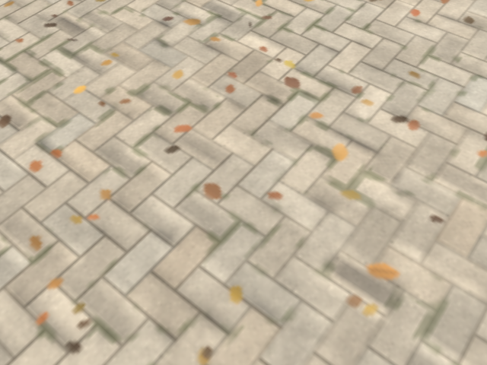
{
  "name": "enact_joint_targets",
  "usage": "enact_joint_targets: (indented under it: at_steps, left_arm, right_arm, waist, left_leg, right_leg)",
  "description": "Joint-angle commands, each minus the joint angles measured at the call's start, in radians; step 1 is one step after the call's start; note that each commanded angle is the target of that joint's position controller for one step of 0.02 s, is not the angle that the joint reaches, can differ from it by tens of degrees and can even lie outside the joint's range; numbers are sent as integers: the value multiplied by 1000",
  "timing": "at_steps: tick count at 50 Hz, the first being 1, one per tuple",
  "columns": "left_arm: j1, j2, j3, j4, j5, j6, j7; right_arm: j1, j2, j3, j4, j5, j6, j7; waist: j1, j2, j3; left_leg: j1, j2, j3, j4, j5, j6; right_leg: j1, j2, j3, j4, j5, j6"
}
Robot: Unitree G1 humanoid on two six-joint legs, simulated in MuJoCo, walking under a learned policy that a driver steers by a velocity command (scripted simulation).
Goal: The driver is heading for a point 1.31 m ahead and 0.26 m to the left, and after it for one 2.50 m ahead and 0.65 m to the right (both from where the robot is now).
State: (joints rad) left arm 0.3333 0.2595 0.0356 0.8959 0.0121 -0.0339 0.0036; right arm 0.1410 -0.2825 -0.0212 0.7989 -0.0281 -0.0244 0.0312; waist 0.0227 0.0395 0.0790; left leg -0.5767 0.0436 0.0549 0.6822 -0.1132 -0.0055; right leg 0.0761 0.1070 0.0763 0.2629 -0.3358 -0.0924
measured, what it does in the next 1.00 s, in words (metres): walks ahead, turning left: left foot, then right foot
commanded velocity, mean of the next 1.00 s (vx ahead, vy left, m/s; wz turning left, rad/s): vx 0.08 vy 0.00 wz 0.34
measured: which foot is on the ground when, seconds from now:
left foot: up 0.00-0.06, down 0.08-0.56, up 0.58-0.98, down 1.00-1.00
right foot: down 0.00-0.10, up 0.12-0.54, down 0.56-1.00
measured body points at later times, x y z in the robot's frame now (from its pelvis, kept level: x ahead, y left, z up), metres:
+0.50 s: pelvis +0.10 -0.01 +0.00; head +0.13 +0.00 +0.45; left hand +0.16 +0.28 -0.12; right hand +0.24 -0.27 -0.13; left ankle +0.17 +0.08 -0.74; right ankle +0.15 -0.13 -0.71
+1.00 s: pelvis +0.14 -0.01 +0.00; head +0.16 +0.00 +0.45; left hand +0.04 +0.24 -0.13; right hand +0.37 -0.17 -0.12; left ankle +0.10 +0.09 -0.74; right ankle +0.15 -0.12 -0.74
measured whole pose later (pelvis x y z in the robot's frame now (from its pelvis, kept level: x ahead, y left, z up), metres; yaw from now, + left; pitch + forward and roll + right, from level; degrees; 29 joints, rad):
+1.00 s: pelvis +0.14 -0.01 +0.00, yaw +24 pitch +0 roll +0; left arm 0.36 0.24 0.03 0.90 0.01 -0.03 0.01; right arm 0.12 -0.23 -0.03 0.86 -0.02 0.02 0.00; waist 0.06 0.00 0.04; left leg -0.21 -0.02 0.00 0.41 -0.18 0.02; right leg -0.14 0.00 -0.05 0.44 -0.30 -0.01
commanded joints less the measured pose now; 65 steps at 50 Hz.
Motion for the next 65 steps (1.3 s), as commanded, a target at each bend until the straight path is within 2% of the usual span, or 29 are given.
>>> enact_joint_targets:
  at_steps: [1,3,4,5,6,7,8,10,13,18,23,26,27,28,29,30,32,35,39,44,47,48,49,50,51,52,54,61,65]
  left_arm:
    - [11,141,24,-21,7,-17,18]
    - [-49,162,28,-24,4,-15,26]
    - [-59,167,29,-37,1,-19,26]
    - [30,100,16,-62,-7,-22,26]
    - [108,91,14,-43,-8,-7,22]
    - [66,124,15,-30,19,7,20]
    - [-14,137,18,-43,27,12,15]
    - [-67,120,16,-67,26,33,11]
    - [-38,77,3,-66,22,62,16]
    - [-127,90,5,-101,12,77,30]
    - [-141,88,4,-121,-2,61,40]
    - [-53,82,3,-113,-12,40,52]
    - [-12,98,8,-107,-8,31,59]
    - [-19,183,26,-122,7,26,68]
    - [-135,268,44,-169,16,31,67]
    - [-151,223,37,-168,30,33,61]
    - [-219,126,11,-189,16,28,53]
    - [-131,117,11,-181,19,21,41]
    - [12,148,31,-117,16,0,29]
    - [0,147,35,-80,15,-18,17]
    - [16,118,24,-42,12,-6,6]
    - [-4,106,17,-36,1,-2,6]
    - [-3,91,10,-37,-7,-6,7]
    - [-2,55,-3,-63,-12,-13,5]
    - [32,11,-13,-58,-22,1,12]
    - [-4,77,2,-48,-11,19,23]
    - [-39,100,23,-43,-7,38,22]
    - [-46,53,41,-53,9,79,-6]
    - [-101,46,37,-100,5,88,-29]
  right_arm:
    - [36,-73,-11,-25,4,-18,-11]
    - [221,-101,-25,42,1,-31,-22]
    - [302,-139,-36,64,-4,-41,-29]
    - [328,-249,-61,55,-10,-41,-32]
    - [294,-243,-66,50,32,-28,-25]
    - [197,-201,-66,19,53,-17,-20]
    - [122,-143,-54,-1,43,-6,-21]
    - [92,-98,-42,4,30,10,-29]
    - [93,-120,-53,11,12,19,-28]
    - [96,-150,-75,-1,6,45,-27]
    - [71,-152,-89,-15,2,67,-23]
    - [35,-146,-93,-22,11,78,-22]
    - [25,-133,-90,-28,21,78,-24]
    - [65,-78,-77,-39,32,75,-26]
    - [68,-60,-79,-52,36,67,-32]
    - [53,-140,-95,-38,-4,62,-35]
    - [116,-128,-101,-3,-3,70,-24]
    - [114,-107,-88,4,-5,85,-4]
    - [-4,-85,-72,-26,-10,74,16]
    - [-21,-30,-42,-11,3,54,-6]
    - [8,-3,-26,14,21,50,-27]
    - [51,8,-20,37,17,43,-37]
    - [90,-35,-25,58,2,31,-52]
    - [160,-111,-36,67,-18,17,-68]
    - [94,-177,-46,69,9,20,-74]
    - [76,-134,-42,64,17,21,-72]
    - [65,-106,-32,58,12,18,-77]
    - [21,-74,-34,48,7,26,-90]
    - [29,-116,-52,48,0,26,-76]
  waist:
    - [-15,-149,-59]
    - [-112,-122,-112]
    - [-150,-64,-165]
    - [-95,151,-273]
    - [-49,203,-417]
    - [-33,62,-323]
    - [-35,4,-195]
    - [-9,-22,-86]
    - [5,24,-115]
    - [-37,76,-121]
    - [-50,88,-113]
    - [-8,97,-111]
    - [15,73,-103]
    - [-16,-96,-107]
    - [-39,-285,-68]
    - [-43,-165,-50]
    - [-97,-100,-62]
    - [-41,-178,-102]
    - [40,-177,-40]
    - [23,-192,-63]
    - [2,-219,-97]
    - [-37,-187,-96]
    - [-50,-133,-124]
    - [-60,-9,-193]
    - [-17,144,-154]
    - [-45,112,-134]
    - [-59,105,-76]
    - [-12,104,-40]
    - [-28,118,-69]
  left_leg:
    - [213,-76,43,-76,29,61]
    - [367,-97,18,-197,83,101]
    - [510,-26,-62,-248,338,126]
    - [724,245,-370,-151,931,262]
    - [783,356,-638,-253,984,414]
    - [660,318,-567,-298,674,401]
    - [529,261,-495,-338,468,369]
    - [348,166,-386,-415,267,298]
    - [273,97,-329,-427,167,261]
    - [255,86,-421,-472,-224,241]
    - [257,77,-501,-449,-235,208]
    - [230,50,-540,-407,-198,157]
    - [183,7,-517,-372,-259,108]
    - [115,-85,-410,-201,-385,48]
    - [-27,-253,-161,61,-425,13]
    - [23,-156,-172,253,-409,2]
    - [65,-144,-158,416,-312,-6]
    - [-8,-125,-136,455,-258,-25]
    - [-98,-117,-164,277,-235,-31]
    - [128,-95,-60,19,-313,-19]
    - [328,-102,-12,-200,-195,14]
    - [448,-92,-15,-370,-39,28]
    - [615,-16,-94,-440,92,36]
    - [775,182,-269,-422,254,52]
    - [657,279,-319,-355,425,168]
    - [634,273,-304,-343,387,210]
    - [600,265,-273,-374,408,229]
    - [447,219,-72,-388,331,214]
    - [438,244,-49,-335,319,211]
  right_leg:
    - [-69,-236,4,112,1099,-26]
    - [-54,-229,-19,326,1092,-7]
    - [-132,-170,-50,530,861,14]
    - [-342,-25,-115,902,145,52]
    - [-472,53,-36,1080,-241,65]
    - [-505,-27,14,1122,-189,64]
    - [-543,-54,2,1096,-149,65]
    - [-520,-105,-6,955,-112,79]
    - [-452,-86,-42,811,-90,108]
    - [-478,-86,-39,635,-48,129]
    - [-427,-60,-35,491,-56,118]
    - [-290,-33,-35,243,-21,77]
    - [-211,-59,-11,89,15,58]
    - [-168,-257,196,-66,-115,13]
    - [-226,-480,466,-149,-142,-86]
    - [-327,-492,399,-95,50,-138]
    - [-323,-363,181,-19,302,-96]
    - [-181,-299,101,-17,190,-83]
    - [-33,-340,177,-88,-40,-105]
    - [-92,-327,39,25,509,-113]
    - [-158,-305,33,94,645,-90]
    - [-216,-289,30,125,605,-56]
    - [-311,-276,33,143,533,-7]
    - [-415,-233,6,231,281,37]
    - [-424,-134,-79,240,-61,48]
    - [-430,-126,-76,321,-163,50]
    - [-525,-97,-65,541,-230,59]
    - [-536,-124,-90,684,-91,108]
    - [-456,-125,-127,524,-66,84]
Keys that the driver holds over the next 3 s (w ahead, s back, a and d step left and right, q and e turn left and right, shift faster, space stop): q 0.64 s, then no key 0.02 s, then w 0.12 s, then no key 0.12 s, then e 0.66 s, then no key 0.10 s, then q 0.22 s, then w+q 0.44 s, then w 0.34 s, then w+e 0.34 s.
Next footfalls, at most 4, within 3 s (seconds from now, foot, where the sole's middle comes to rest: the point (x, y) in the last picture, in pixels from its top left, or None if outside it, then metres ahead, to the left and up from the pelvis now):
0.08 left None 0.20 0.08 -0.77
0.56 right None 0.18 -0.11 -0.77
1.00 left None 0.14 0.11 -0.77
1.40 right None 0.24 -0.09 -0.77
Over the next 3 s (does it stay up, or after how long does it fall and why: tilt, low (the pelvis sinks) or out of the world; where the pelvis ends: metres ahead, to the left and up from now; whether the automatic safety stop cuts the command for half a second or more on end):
stays up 0.57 0.14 0.01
